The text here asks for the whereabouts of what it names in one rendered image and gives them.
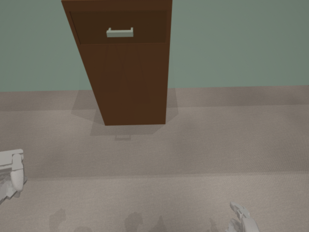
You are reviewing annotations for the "drawer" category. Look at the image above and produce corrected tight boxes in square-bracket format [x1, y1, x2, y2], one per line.
[71, 10, 167, 44]

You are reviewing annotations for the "robot left hand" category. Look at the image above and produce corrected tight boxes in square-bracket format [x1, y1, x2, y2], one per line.
[0, 149, 28, 205]

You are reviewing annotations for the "cabinet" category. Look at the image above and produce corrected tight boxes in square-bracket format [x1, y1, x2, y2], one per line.
[61, 0, 172, 126]

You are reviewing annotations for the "handle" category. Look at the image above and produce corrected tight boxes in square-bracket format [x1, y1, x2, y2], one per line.
[106, 28, 133, 37]

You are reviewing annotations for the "robot right hand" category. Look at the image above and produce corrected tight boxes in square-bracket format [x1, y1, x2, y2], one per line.
[225, 201, 260, 232]

